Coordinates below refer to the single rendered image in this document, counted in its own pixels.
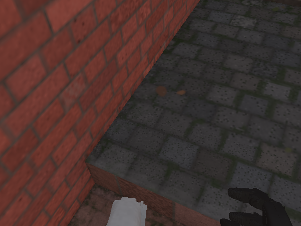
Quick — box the right robot hand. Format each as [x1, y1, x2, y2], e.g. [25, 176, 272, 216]
[220, 187, 293, 226]

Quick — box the left robot thigh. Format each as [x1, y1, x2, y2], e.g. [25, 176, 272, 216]
[106, 197, 147, 226]

